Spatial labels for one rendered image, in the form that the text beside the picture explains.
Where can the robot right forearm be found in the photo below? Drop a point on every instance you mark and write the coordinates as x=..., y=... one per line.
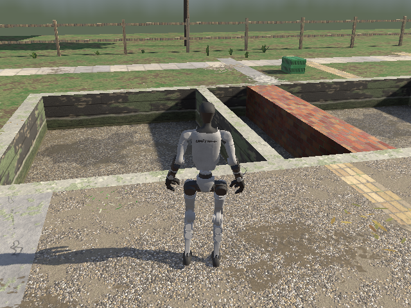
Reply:
x=237, y=171

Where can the robot left forearm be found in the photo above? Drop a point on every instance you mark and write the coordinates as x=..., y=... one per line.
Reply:
x=173, y=169

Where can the robot left upper arm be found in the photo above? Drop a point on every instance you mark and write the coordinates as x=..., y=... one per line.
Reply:
x=182, y=146

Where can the left robot hand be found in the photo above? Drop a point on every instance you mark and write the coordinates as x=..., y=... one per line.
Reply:
x=174, y=181

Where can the robot right shin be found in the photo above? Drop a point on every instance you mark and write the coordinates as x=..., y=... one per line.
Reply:
x=217, y=236

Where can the robot right upper arm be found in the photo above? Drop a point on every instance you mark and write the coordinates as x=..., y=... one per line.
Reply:
x=229, y=146

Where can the right robot hand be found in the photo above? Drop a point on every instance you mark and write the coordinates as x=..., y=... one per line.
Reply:
x=238, y=184

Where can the robot head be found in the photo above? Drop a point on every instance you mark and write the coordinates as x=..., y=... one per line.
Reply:
x=207, y=111

